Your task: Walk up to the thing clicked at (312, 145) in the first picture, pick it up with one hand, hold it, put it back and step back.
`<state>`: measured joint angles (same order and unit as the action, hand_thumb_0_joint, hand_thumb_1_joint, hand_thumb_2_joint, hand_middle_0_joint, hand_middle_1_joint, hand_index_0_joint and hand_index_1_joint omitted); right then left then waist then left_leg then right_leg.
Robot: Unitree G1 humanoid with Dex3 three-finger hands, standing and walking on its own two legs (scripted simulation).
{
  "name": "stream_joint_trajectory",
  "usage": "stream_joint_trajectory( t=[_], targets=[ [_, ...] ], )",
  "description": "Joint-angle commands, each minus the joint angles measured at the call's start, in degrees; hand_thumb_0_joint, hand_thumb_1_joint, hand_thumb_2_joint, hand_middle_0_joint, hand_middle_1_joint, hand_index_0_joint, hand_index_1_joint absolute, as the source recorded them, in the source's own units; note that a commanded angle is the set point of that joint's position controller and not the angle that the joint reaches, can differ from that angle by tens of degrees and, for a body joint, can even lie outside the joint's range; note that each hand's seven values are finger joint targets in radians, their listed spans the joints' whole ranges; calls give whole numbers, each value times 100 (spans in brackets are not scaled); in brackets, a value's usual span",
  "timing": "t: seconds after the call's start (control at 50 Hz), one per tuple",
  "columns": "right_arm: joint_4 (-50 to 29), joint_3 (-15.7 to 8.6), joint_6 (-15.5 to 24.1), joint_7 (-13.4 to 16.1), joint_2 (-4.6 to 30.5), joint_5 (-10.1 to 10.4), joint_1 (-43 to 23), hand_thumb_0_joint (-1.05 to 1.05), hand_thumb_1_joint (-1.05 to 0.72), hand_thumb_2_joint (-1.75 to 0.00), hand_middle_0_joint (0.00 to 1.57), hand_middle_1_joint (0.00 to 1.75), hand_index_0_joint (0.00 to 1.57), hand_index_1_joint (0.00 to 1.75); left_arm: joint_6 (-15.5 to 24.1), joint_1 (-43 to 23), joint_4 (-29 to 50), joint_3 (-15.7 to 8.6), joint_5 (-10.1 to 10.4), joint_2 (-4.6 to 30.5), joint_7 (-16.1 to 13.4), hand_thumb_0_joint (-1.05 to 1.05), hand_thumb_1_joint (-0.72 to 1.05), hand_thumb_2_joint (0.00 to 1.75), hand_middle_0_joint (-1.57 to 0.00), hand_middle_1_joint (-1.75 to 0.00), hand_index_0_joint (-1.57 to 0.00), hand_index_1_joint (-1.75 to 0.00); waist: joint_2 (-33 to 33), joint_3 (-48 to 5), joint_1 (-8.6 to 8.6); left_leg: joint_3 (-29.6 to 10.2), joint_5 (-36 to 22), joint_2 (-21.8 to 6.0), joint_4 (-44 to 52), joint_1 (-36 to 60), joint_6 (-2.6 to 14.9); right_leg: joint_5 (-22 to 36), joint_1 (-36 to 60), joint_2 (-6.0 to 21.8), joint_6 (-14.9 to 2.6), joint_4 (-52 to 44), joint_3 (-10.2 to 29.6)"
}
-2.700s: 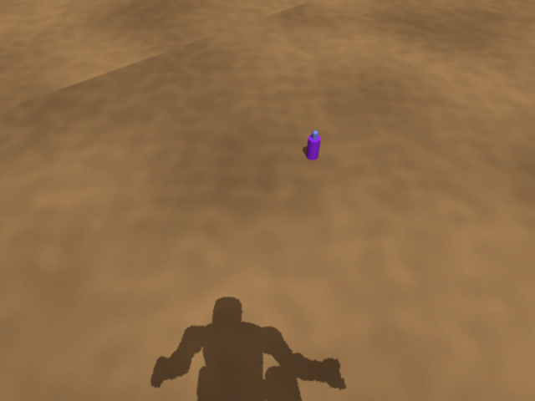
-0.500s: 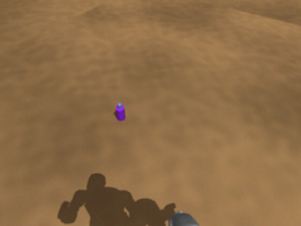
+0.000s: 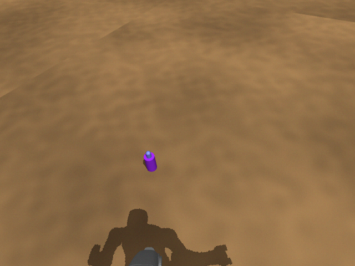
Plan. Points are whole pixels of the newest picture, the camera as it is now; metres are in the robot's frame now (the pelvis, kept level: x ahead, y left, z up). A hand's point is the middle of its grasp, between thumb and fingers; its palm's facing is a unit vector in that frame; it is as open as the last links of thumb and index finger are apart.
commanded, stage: walk up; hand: left
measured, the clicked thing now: (150, 160) +0.83 +0.26 -0.68
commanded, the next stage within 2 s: none
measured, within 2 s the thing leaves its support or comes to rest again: neither
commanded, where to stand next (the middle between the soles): +0.48 +0.05 m, yaw +0 degrees
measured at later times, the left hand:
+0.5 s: hand (68, 226) +0.24 +0.34 -0.15, palm faces -0.06 -0.94 -0.34, open 7.4 cm
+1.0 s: hand (91, 174) +0.40 +0.31 -0.12, palm faces -0.01 -0.91 -0.41, open 7.4 cm
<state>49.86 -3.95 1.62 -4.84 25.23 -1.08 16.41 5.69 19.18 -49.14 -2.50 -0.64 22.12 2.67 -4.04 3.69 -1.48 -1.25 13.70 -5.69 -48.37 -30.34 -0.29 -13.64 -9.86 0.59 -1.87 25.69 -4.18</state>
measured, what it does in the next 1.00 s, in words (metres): walks ahead: left foot, then right foot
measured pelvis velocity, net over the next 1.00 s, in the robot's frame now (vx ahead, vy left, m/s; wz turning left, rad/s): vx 0.33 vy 0.04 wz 0.00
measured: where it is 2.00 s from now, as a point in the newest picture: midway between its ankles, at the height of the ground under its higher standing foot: (179, 224)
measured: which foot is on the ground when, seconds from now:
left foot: up 0.00-0.12, down 0.14-0.70, up 0.72-1.00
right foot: down 0.00-0.18, up 0.20-0.64, down 0.66-1.00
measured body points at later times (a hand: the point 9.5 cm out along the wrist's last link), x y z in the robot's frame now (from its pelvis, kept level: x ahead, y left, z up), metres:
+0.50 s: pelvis +0.19 +0.07 +0.00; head +0.20 +0.09 +0.45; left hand +0.25 +0.39 -0.12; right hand +0.22 -0.25 -0.10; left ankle +0.17 +0.16 -0.74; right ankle +0.29 -0.10 -0.69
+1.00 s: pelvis +0.33 +0.04 +0.00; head +0.34 +0.01 +0.45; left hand +0.39 +0.36 -0.09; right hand +0.38 -0.28 -0.13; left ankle +0.43 +0.21 -0.69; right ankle +0.36 -0.06 -0.74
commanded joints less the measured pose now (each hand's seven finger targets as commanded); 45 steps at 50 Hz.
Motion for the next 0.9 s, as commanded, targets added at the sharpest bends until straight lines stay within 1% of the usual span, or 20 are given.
stream_joint_trajectory(
  t=[0.0,0.06,0.12,0.14,0.16,0.18,0.2,0.26,0.28,0.34,0.48,0.56,0.62,0.64,0.66,0.68,0.7,0.74,0.78,0.88],
  targets=[
    [-557,-281,204,-20,870,-29,-478,0,-90,-90,20,30,20,30,150,-32,473,-558,16,1743,-99,0,90,90,-20,-30,-20,-30,1065,136,-159,127,-318,-139,1095,182,11,-803,-264,1433,-1016,-1193,1086],
    [-498,-316,254,-34,889,-21,-392,0,-90,-90,20,30,20,30,121,-172,477,-544,22,1845,-99,0,90,90,-20,-30,-20,-30,1112,-38,-32,327,-401,-21,1353,907,153,-794,-438,1550,-944,-944,1082],
    [-144,-449,333,69,1182,-39,747,0,-90,-90,20,30,20,30,66,-236,498,-411,-44,1554,-107,0,90,90,-20,-30,-20,-30,244,-620,637,300,-24,221,1781,2813,332,294,-1049,1134,-617,941,621],
    [-41,-570,384,158,1551,-89,1204,0,-90,-90,20,30,20,30,40,141,468,-267,15,1151,-107,0,90,90,-20,-30,-20,-30,-1009,-936,776,-694,1211,-369,2522,3526,590,239,-1685,502,-349,2738,18],
    [-234,-600,416,210,1846,-93,1080,0,-90,-90,20,30,20,30,-5,442,438,-161,75,779,-91,0,90,90,-20,-30,-20,-30,-1616,-709,547,-3114,1737,-1486,3223,3828,889,-1465,-2970,-321,-20,3744,210],
    [-358,-623,404,215,1955,69,857,0,-90,-90,20,30,20,30,-65,410,287,-297,42,1425,-194,0,90,90,-20,-30,-20,-30,-863,-663,556,-3690,1966,-1954,3466,3512,1400,-1658,-3022,-71,-128,4185,578],
    [-344,-605,367,221,1833,126,737,0,-90,-90,20,30,20,30,-77,174,256,-312,29,1619,-228,0,90,90,-20,-30,-20,-30,-545,-352,514,-3413,1573,-1911,3400,3059,1551,-1469,-3012,172,-156,4413,800],
    [-462,-335,422,288,1239,135,319,0,-90,-90,20,30,20,30,-100,274,45,-290,142,1460,-132,0,90,90,-20,-30,-20,-30,-143,74,227,-1157,-628,-971,3290,2215,812,-530,-2365,424,-85,3670,1060],
    [-435,-316,453,292,1232,141,319,0,-90,-90,20,30,20,30,-135,395,-6,-293,159,1371,-108,0,90,90,-20,-30,-20,-30,-330,37,151,-876,-931,-879,3294,2089,814,-349,-2194,408,-26,3601,917],
    [-535,-353,473,309,1270,122,303,0,-90,-90,20,30,20,30,-216,348,14,-291,114,1288,-46,0,90,90,-20,-30,-20,-30,-577,-40,185,-636,-567,-862,3517,2202,974,56,-2209,421,123,3248,761],
    [-588,-369,416,325,1228,78,580,0,-90,-90,20,30,20,30,-197,-710,350,-280,28,1118,54,0,90,90,-20,-30,-20,-30,-190,241,453,-200,-1412,-814,3392,2532,1114,380,-2304,515,162,1634,379],
    [-680,-363,330,310,1234,67,492,0,-90,-90,20,30,20,30,-127,-797,376,-284,13,987,48,0,90,90,-20,-30,-20,-30,-283,35,406,-8,-2146,-778,2811,2522,1071,583,-1539,312,33,802,61],
    [-808,-292,274,329,1072,102,443,0,-90,-90,20,30,20,30,-38,-72,116,-412,-7,1191,-38,0,90,90,-20,-30,-20,-30,313,-435,-7,76,-1646,-609,1693,1893,874,555,225,102,-117,205,137],
    [-826,-181,285,315,840,110,556,0,-90,-90,20,30,20,30,7,383,16,-502,-28,1381,-95,0,90,90,-20,-30,-20,-30,849,-839,-215,401,-1427,-224,651,1592,729,377,1006,219,-250,-35,297],
    [-901,-69,305,301,536,129,841,0,-90,-90,20,30,20,30,39,816,15,-650,-56,1790,-161,0,90,90,-20,-30,-20,-30,1842,-1334,-323,618,-4,255,-688,757,483,-281,1781,1483,-539,-304,2143],
    [-801,-67,233,309,647,119,921,0,-90,-90,20,30,20,30,41,697,161,-647,-14,2022,-197,0,90,90,-20,-30,-20,-30,1850,-978,-309,363,1651,795,-1208,-316,309,-936,1861,2338,-1004,-1003,3868],
    [-674,-213,164,371,1193,79,794,0,-90,-90,20,30,20,30,3,425,170,-641,64,2034,-188,0,90,90,-20,-30,-20,-30,1408,-804,-280,24,1805,474,-1679,-373,340,-1202,1506,2535,-1448,-964,4154],
    [-538,-225,154,358,1146,104,573,0,-90,-90,20,30,20,30,-9,149,274,-557,116,1718,-203,0,90,90,-20,-30,-20,-30,1026,-218,-173,-353,1346,253,-1735,-374,314,-876,655,2046,-1268,-1153,3044],
    [-346,-194,103,288,988,128,829,0,-90,-90,20,30,20,30,15,-221,350,-467,115,1515,-211,0,90,90,-20,-30,-20,-30,1077,17,116,-300,802,137,-1242,-9,269,-662,11,1468,-822,-1208,1919],
    [-276,-231,69,159,914,18,763,0,-90,-90,20,30,20,30,49,-366,534,-506,19,1543,-138,0,90,90,-20,-30,-20,-30,1377,79,150,33,135,63,-329,83,-29,-1035,-419,1278,-1028,-1484,1178]
  ],
)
